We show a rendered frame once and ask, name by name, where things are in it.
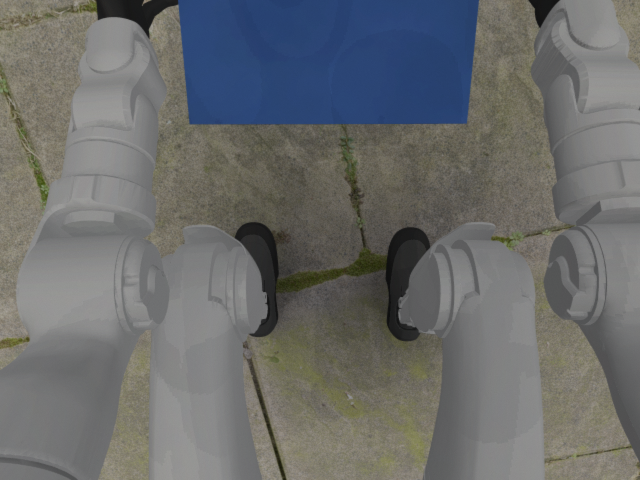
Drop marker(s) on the left robot forearm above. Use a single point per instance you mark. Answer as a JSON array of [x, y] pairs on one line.
[[110, 152]]

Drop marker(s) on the right robot forearm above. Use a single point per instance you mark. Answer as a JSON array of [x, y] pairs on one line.
[[591, 96]]

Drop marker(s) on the left robot upper arm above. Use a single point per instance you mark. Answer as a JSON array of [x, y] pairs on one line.
[[85, 301]]

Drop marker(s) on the right robot upper arm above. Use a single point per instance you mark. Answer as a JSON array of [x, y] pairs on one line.
[[593, 278]]

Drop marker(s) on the robot left hand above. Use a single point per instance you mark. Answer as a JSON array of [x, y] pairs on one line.
[[133, 10]]

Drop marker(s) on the robot right hand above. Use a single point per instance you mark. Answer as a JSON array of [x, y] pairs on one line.
[[542, 9]]

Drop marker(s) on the carton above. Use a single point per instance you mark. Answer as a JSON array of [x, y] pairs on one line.
[[328, 61]]

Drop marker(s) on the robot left shin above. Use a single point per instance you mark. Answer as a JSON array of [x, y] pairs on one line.
[[210, 234]]

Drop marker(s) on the robot left thigh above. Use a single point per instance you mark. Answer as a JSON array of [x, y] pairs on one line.
[[199, 427]]

